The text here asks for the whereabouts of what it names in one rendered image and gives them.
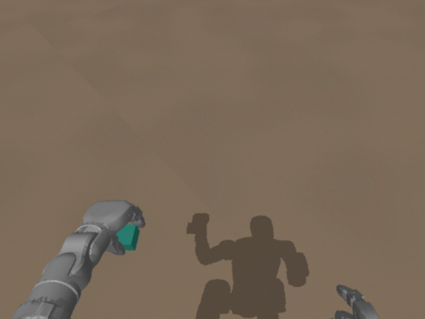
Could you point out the right robot hand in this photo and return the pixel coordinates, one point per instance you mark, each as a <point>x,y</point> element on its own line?
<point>361,309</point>

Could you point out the left robot arm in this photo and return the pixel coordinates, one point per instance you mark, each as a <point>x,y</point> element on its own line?
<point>58,290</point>

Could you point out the small box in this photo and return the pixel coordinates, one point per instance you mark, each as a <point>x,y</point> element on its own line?
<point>128,237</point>

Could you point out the left robot hand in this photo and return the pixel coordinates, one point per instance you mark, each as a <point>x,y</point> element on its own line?
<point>114,215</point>

